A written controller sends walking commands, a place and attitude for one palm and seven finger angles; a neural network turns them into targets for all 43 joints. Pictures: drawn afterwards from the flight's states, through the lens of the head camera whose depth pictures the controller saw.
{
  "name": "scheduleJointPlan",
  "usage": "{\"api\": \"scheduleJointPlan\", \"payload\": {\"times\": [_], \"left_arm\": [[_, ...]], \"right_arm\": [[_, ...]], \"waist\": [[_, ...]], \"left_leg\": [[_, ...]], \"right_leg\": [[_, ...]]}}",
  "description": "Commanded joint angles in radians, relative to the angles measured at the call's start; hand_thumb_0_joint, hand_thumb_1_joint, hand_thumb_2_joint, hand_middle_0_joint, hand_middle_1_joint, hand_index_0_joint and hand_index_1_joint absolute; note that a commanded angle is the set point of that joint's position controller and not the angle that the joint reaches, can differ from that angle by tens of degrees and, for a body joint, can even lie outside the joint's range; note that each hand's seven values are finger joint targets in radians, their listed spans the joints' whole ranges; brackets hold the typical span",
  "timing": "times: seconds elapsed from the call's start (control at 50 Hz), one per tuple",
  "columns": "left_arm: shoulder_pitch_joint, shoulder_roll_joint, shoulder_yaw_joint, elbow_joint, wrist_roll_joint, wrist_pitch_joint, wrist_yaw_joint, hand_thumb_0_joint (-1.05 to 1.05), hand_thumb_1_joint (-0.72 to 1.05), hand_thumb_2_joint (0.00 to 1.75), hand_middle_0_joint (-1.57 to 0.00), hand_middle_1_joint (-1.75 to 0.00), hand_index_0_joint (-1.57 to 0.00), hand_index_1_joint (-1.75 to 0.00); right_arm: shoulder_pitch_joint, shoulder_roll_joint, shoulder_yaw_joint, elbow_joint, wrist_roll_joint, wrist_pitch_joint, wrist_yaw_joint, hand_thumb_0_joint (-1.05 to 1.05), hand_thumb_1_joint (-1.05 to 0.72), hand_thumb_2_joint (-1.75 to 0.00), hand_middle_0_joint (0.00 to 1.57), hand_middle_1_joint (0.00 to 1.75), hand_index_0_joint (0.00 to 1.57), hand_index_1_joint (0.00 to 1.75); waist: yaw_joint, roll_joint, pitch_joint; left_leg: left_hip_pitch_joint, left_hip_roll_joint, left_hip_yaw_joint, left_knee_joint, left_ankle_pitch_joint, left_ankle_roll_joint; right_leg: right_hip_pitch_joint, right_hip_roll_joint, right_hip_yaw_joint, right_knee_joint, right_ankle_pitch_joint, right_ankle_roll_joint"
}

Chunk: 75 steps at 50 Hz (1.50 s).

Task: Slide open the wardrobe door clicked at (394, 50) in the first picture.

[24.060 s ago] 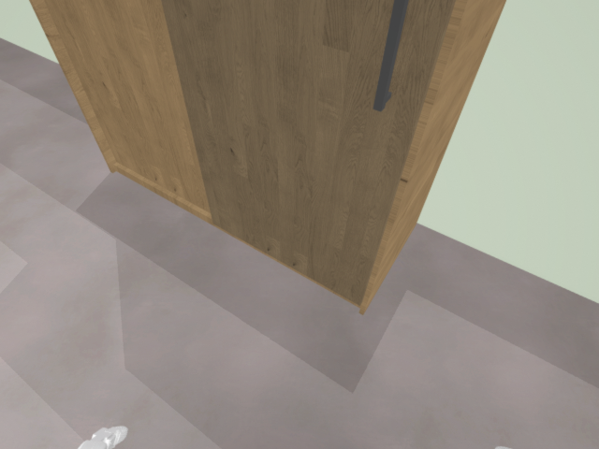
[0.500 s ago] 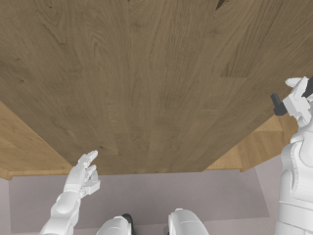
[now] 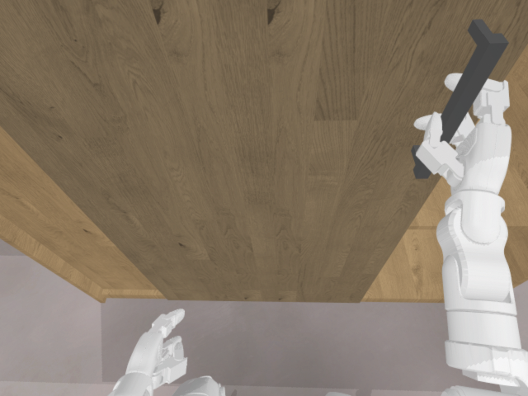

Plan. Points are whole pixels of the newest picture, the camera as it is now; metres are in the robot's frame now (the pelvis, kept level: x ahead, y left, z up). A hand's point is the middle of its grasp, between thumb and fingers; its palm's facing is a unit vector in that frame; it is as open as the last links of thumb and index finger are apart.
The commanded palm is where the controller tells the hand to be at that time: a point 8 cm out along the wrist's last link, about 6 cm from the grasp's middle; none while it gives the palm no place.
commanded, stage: step sideways, sliding the door along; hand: right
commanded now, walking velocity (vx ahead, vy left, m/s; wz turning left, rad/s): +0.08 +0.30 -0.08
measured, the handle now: (445, 111) +0.42 -0.25 +0.18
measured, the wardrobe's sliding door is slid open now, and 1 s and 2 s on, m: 0.42 0.58 0.58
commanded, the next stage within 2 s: stop walking and hold the door there in 1.12 s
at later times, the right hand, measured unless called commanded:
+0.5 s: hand (347, 144) +0.39 -0.12 +0.17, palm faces +0.34 +0.94 +0.02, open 6.8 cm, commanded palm +0.36 -0.11 +0.15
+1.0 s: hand (287, 141) +0.40 -0.05 +0.17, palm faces +0.55 +0.83 -0.06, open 7.0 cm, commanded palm +0.36 -0.01 +0.14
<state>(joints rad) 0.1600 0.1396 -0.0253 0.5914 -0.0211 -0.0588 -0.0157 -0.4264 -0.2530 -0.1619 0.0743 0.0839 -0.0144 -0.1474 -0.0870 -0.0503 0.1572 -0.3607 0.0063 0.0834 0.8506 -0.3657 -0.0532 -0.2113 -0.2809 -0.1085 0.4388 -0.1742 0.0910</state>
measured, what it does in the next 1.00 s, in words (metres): steps to the left: left foot, then right foot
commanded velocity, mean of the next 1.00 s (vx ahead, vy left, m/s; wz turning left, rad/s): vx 0.02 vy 0.30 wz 0.01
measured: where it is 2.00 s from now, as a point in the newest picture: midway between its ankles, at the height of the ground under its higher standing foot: outside the picture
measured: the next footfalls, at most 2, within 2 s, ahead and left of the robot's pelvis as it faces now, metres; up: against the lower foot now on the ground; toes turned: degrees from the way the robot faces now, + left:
left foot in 0.10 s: +0.02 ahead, +0.16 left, +0.00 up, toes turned +6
right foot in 0.36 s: +0.05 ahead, -0.03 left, +0.00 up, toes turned -15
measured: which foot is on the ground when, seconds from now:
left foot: up 0.00-0.08, down 0.10-0.34, up 0.36-0.78, down 0.80-1.00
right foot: down 0.00-0.10, up 0.12-0.34, down 0.36-0.80, up 0.82-1.00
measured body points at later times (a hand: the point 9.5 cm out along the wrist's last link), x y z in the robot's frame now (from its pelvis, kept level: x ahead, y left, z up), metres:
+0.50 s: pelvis -0.01 +0.10 -0.01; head +0.06 +0.07 +0.43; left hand +0.17 +0.31 -0.12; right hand +0.36 -0.17 +0.17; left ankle +0.00 +0.25 -0.66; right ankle +0.01 -0.02 -0.75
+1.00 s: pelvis +0.02 +0.23 -0.01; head +0.11 +0.23 +0.42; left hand +0.24 +0.46 -0.13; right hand +0.36 -0.09 +0.17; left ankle +0.02 +0.34 -0.74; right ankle +0.04 +0.14 -0.74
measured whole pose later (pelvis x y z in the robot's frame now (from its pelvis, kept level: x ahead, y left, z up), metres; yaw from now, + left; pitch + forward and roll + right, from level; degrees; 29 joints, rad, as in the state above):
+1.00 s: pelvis +0.02 +0.23 -0.01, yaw -9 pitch +0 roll +1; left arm 0.11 0.30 0.04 0.65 -0.06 -0.05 0.07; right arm -0.57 -0.25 -0.24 0.18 0.09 -0.03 -0.24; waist -0.06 -0.07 0.23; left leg -0.28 0.06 0.18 0.64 -0.24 0.03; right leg -0.34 -0.07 -0.17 0.63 -0.23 0.04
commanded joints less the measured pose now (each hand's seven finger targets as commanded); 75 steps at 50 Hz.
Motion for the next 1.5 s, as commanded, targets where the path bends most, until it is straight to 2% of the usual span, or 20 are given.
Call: {"api": "scheduleJointPlan", "payload": {"times": [0.0,0.04,0.08,0.14,0.28,0.34,0.52,0.7,0.74,0.78,0.84,0.94,0.98,1.0,1.2,1.22,1.32,1.38,1.4,1.48], "left_arm": [[-0.087,0.201,0.070,-0.128,-0.005,-0.045,0.024,0.00,0.90,0.90,-0.20,-0.30,-0.20,-0.30],[-0.089,0.193,0.058,-0.131,-0.026,-0.043,0.027,0.00,0.90,0.90,-0.20,-0.30,-0.20,-0.30],[-0.130,0.134,0.037,-0.144,-0.040,-0.039,0.045,0.00,0.90,0.90,-0.20,-0.30,-0.20,-0.30],[-0.118,0.170,0.049,-0.099,-0.033,-0.035,0.073,0.00,0.90,0.90,-0.20,-0.30,-0.20,-0.30],[-0.077,0.180,0.056,-0.074,0.000,0.009,0.101,0.00,0.90,0.90,-0.20,-0.30,-0.20,-0.30],[-0.064,0.208,0.078,-0.089,-0.009,-0.010,0.074,0.00,0.90,0.90,-0.20,-0.30,-0.20,-0.30],[-0.080,0.238,0.105,-0.086,-0.011,-0.029,0.033,0.00,0.90,0.90,-0.20,-0.30,-0.20,-0.30],[-0.072,0.207,0.081,-0.107,-0.028,-0.056,0.032,0.00,0.90,0.90,-0.20,-0.30,-0.20,-0.30],[-0.070,0.200,0.071,-0.106,-0.041,-0.054,0.030,0.00,0.90,0.90,-0.20,-0.30,-0.20,-0.30],[-0.105,0.144,0.056,-0.117,-0.055,-0.051,0.046,0.00,0.90,0.90,-0.20,-0.30,-0.20,-0.30],[-0.096,0.168,0.062,-0.093,-0.050,-0.050,0.075,0.00,0.90,0.90,-0.20,-0.30,-0.20,-0.30],[-0.097,0.169,0.064,-0.083,-0.035,-0.032,0.092,0.00,0.90,0.90,-0.20,-0.30,-0.20,-0.30],[-0.060,0.250,0.121,-0.102,-0.025,-0.036,0.082,0.00,0.90,0.90,-0.20,-0.30,-0.20,-0.30],[-0.057,0.235,0.110,-0.102,-0.026,-0.041,0.041,0.00,0.90,0.90,-0.20,-0.30,-0.20,-0.30],[-0.043,0.230,0.124,-0.131,-0.016,-0.100,-0.001,0.00,0.90,0.90,-0.20,-0.30,-0.20,-0.30],[0.009,0.283,0.137,-0.051,0.002,-0.074,0.031,0.00,0.90,0.90,-0.20,-0.30,-0.20,-0.30],[-0.003,0.247,0.090,-0.096,-0.020,-0.099,0.042,0.00,0.90,0.90,-0.20,-0.30,-0.20,-0.30],[0.003,0.241,0.078,-0.086,-0.030,-0.085,0.049,0.00,0.90,0.90,-0.20,-0.30,-0.20,-0.30],[-0.037,0.211,0.065,-0.106,-0.027,-0.066,0.066,0.00,0.90,0.90,-0.20,-0.30,-0.20,-0.30],[-0.032,0.262,0.058,-0.055,-0.042,-0.048,0.083,0.00,0.90,0.90,-0.20,-0.30,-0.20,-0.30]], "right_arm": [[-0.430,-0.029,0.165,-0.274,-0.017,-0.131,0.072,0.00,-0.90,-0.90,0.45,1.40,0.45,1.40],[-0.444,-0.026,0.181,-0.276,-0.016,-0.129,0.069,0.00,-0.90,-0.90,0.45,1.40,0.45,1.40],[-0.473,-0.126,0.131,-0.277,-0.033,-0.129,0.050,0.00,-0.90,-0.90,0.45,1.40,0.45,1.40],[-0.464,-0.118,0.107,-0.286,-0.009,-0.133,0.020,0.00,-0.90,-0.90,0.45,1.40,0.45,1.40],[-0.551,-0.054,0.130,-0.290,-0.035,-0.180,0.014,0.00,-0.90,-0.90,0.45,1.40,0.45,1.40],[-0.570,0.030,0.201,-0.313,-0.004,-0.187,0.045,0.00,-0.90,-0.90,0.45,1.40,0.45,1.40],[-0.654,0.005,0.203,-0.235,-0.031,-0.131,0.098,0.00,-0.90,-0.90,0.45,1.40,0.45,1.40],[-0.679,0.035,0.244,-0.141,-0.005,-0.139,0.090,0.00,-0.90,-0.90,0.45,1.40,0.45,1.40],[-0.659,0.006,0.228,-0.157,-0.010,-0.148,0.082,0.00,-0.90,-0.90,0.45,1.40,0.45,1.40],[-0.631,-0.120,0.150,-0.165,-0.034,-0.154,0.060,0.00,-0.90,-0.90,0.45,1.40,0.45,1.40],[-0.546,-0.137,0.109,-0.239,-0.011,-0.161,0.036,0.00,-0.90,-0.90,0.45,1.40,0.45,1.40],[-0.578,-0.006,0.189,-0.333,-0.015,-0.213,0.029,0.00,-0.90,-0.90,0.45,1.40,0.45,1.40],[-0.575,0.042,0.230,-0.387,0.006,-0.216,0.051,0.00,-0.90,-0.90,0.45,1.40,0.45,1.40],[-0.593,0.064,0.226,-0.355,-0.011,-0.212,0.062,0.00,-0.90,-0.90,0.45,1.40,0.45,1.40],[-0.586,-0.021,0.169,-0.321,-0.042,-0.149,0.106,0.00,-0.90,-0.90,0.45,1.40,0.45,1.40],[-0.338,-0.573,-0.384,0.079,-0.078,-0.136,0.053,0.00,-0.90,-0.90,0.45,1.40,0.45,1.40],[-0.361,-0.447,-0.207,0.061,-0.060,-0.174,0.075,0.00,-0.90,-0.90,0.45,1.40,0.45,1.40],[-0.266,-0.591,-0.321,0.216,-0.087,-0.185,0.063,0.00,-0.90,-0.90,0.45,1.40,0.45,1.40],[-0.223,-0.714,-0.409,0.292,-0.100,-0.183,0.055,0.00,-0.90,-0.90,0.45,1.40,0.45,1.40],[-0.217,-0.712,-0.478,0.373,-0.062,-0.161,0.030,0.00,-0.90,-0.90,0.45,1.40,0.45,1.40]], "waist": [[0.106,-0.335,-0.438],[0.094,-0.212,-0.464],[0.080,0.265,-0.469],[0.060,0.337,-0.477],[0.089,0.141,-0.519],[0.098,-0.233,-0.638],[0.112,-0.200,-0.444],[0.110,-0.326,-0.486],[0.099,-0.234,-0.501],[0.085,0.246,-0.510],[0.058,0.361,-0.518],[0.105,0.189,-0.517],[0.113,-0.168,-0.614],[0.104,-0.127,-0.673],[0.108,-0.316,-0.481],[0.078,-0.315,-0.497],[0.096,-0.446,-0.423],[0.072,-0.071,-0.449],[0.056,0.248,-0.470],[0.071,0.353,-0.459]], "left_leg": [[0.108,-0.028,0.042,-0.292,0.026,0.020],[0.250,0.016,0.014,-0.481,0.223,0.034],[0.410,0.312,-0.234,-0.490,0.772,0.159],[0.601,0.332,-0.219,-0.374,1.147,0.213],[0.418,0.194,-0.031,-0.216,0.843,0.180],[-0.254,0.021,-0.149,0.314,-0.245,0.047],[-0.163,0.058,-0.007,0.213,0.098,0.008],[0.078,-0.013,0.076,-0.219,0.036,0.012],[0.209,0.014,0.049,-0.428,0.245,0.021],[0.469,0.300,-0.203,-0.418,1.075,0.143],[0.667,0.359,-0.214,-0.292,1.448,0.209],[0.499,0.196,-0.037,-0.125,1.094,0.142],[-0.174,0.039,-0.047,0.185,-0.009,0.012],[-0.202,0.040,-0.161,0.316,-0.300,0.030],[-0.130,-0.020,0.038,0.151,0.067,-0.002],[-0.155,-0.035,0.053,0.165,0.067,-0.020],[-0.044,-0.046,0.096,-0.180,0.092,0.005],[0.255,0.065,-0.015,-0.473,0.608,0.038],[0.437,0.293,-0.309,-0.398,1.115,0.131],[0.409,0.378,-0.336,-0.385,1.007,0.186]], "right_leg": [[0.269,-0.115,0.066,0.042,0.524,-0.150],[0.186,-0.048,0.066,0.133,0.344,-0.123],[-0.167,0.147,0.012,0.446,-0.384,-0.068],[-0.384,0.224,0.077,0.751,-0.478,-0.056],[0.026,0.217,-0.090,0.025,-0.008,-0.048],[0.646,-0.347,0.552,0.024,1.025,-0.307],[0.263,-0.116,0.028,-0.034,0.539,-0.176],[0.299,-0.107,0.022,0.088,0.555,-0.152],[0.248,-0.046,0.034,0.189,0.466,-0.114],[-0.144,0.148,-0.013,0.481,-0.298,-0.075],[-0.377,0.216,0.064,0.707,-0.546,-0.047],[-0.012,0.182,-0.039,-0.015,0.058,-0.038],[0.624,-0.263,0.393,0.047,1.263,-0.245],[0.667,-0.334,0.385,0.099,1.348,-0.306],[0.430,-0.105,-0.053,0.007,0.910,-0.140],[0.445,-0.110,-0.089,-0.013,0.906,-0.141],[0.364,-0.063,-0.140,0.063,0.728,-0.112],[0.133,0.078,-0.107,0.377,0.201,-0.077],[-0.190,0.214,-0.056,0.592,-0.406,-0.062],[-0.339,0.236,0.166,0.829,-0.386,-0.039]]}}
